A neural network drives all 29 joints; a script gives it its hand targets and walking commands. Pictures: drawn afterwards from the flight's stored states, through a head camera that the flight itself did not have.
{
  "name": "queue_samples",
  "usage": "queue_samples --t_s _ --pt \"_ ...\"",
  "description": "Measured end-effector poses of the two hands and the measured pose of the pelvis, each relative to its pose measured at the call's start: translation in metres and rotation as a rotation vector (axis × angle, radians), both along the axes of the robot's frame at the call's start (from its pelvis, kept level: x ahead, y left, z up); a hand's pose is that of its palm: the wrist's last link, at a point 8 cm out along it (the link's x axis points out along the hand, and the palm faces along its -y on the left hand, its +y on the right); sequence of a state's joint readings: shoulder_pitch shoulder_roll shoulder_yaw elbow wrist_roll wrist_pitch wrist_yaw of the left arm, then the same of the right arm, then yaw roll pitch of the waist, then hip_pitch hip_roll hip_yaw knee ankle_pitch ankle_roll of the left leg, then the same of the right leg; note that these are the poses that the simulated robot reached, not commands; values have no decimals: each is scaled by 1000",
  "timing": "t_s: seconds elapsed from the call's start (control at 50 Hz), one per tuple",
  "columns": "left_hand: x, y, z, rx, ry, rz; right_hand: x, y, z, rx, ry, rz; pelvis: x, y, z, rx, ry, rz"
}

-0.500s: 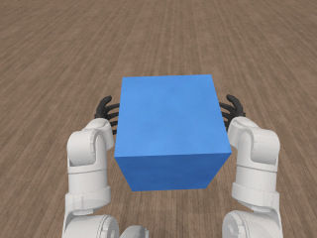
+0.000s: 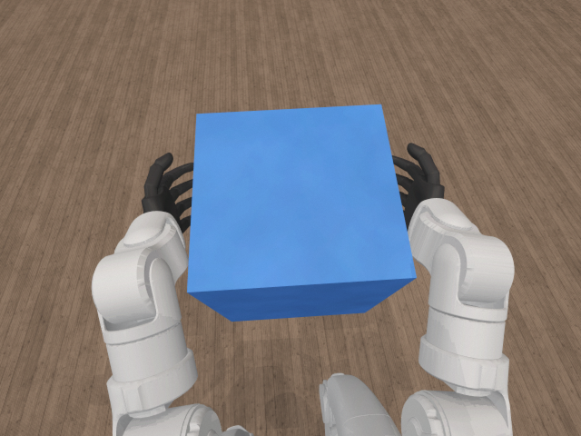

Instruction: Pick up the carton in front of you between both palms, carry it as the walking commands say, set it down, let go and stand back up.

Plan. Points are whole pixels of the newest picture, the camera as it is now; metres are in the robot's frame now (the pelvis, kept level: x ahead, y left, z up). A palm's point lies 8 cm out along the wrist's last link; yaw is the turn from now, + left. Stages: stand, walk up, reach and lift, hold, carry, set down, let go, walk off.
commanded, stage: carry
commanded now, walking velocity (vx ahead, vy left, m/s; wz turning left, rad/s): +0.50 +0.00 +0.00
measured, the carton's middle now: (294, 230) +0.37 -0.02 +0.06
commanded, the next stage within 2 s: none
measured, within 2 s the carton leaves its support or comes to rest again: neither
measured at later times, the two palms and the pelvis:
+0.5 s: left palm (170, 71) +0.63 +0.15 +0.13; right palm (354, 57) +0.66 -0.15 +0.13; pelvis +0.30 -0.03 +0.02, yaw +3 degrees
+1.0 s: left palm (162, 5) +0.88 +0.19 +0.11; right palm (311, 2) +0.87 -0.11 +0.12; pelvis +0.63 +0.04 +0.03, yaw +0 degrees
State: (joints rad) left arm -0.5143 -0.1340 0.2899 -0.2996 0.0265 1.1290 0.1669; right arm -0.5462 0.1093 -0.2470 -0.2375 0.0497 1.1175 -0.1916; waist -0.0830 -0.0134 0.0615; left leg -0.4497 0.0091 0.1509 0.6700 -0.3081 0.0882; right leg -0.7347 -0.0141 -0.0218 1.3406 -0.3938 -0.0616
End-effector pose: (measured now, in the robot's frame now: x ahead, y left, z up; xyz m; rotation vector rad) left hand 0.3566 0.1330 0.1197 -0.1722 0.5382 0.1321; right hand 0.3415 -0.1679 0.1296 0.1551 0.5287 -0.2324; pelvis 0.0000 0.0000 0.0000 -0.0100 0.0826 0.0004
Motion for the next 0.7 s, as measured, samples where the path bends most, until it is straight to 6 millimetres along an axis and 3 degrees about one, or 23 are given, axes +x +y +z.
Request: queue_samples --t_s 0.12,0.22,0.3,0.36,0.44,0.54,0.7 --pt "66 13 52 35 -69 14 75 12 51 -29 -66 48 74 0 17 -3 7 16" --pt "127 15 67 54 -45 33 144 15 61 -31 -42 88 146 -8 14 7 -3 30" --pt "180 12 60 73 -17 64 207 12 47 -17 -16 125 205 -20 -2 8 -26 51" --pt "209 13 44 80 58 99 247 13 28 0 55 154 236 -27 -1 7 -28 56" --pt "240 14 20 61 156 132 286 16 6 36 150 155 273 -32 14 25 -18 57" --pt "291 13 11 43 155 132 333 15 -4 48 148 134 324 -29 27 34 4 55" --pt "378 22 -3 47 119 81 404 23 -19 45 113 86 434 -5 26 27 13 47"
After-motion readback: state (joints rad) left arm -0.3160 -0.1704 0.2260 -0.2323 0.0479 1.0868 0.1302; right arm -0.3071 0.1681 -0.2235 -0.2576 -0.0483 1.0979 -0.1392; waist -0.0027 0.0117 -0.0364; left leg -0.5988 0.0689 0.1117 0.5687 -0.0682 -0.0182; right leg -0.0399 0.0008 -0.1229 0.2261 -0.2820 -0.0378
